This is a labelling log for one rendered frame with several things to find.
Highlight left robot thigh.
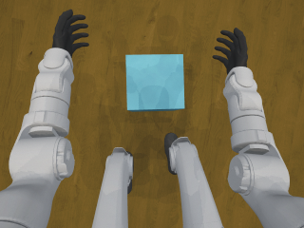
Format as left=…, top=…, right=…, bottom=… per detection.
left=91, top=152, right=133, bottom=228

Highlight carton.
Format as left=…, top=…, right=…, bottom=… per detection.
left=125, top=54, right=185, bottom=112

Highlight robot left hand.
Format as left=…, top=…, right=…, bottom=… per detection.
left=52, top=9, right=89, bottom=58

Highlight right robot thigh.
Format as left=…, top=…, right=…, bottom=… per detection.
left=169, top=142, right=224, bottom=228

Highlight robot thigh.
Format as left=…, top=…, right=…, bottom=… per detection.
left=169, top=142, right=224, bottom=228
left=91, top=152, right=133, bottom=228

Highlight robot right hand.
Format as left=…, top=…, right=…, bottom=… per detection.
left=212, top=28, right=248, bottom=75

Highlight left robot forearm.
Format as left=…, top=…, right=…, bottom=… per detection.
left=9, top=47, right=74, bottom=178

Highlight robot right upper arm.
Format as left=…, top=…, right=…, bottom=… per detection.
left=227, top=153, right=304, bottom=228

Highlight right robot forearm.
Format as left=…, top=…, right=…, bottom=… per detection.
left=222, top=66, right=290, bottom=189

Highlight robot left upper arm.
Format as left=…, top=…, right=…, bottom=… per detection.
left=0, top=136, right=75, bottom=228

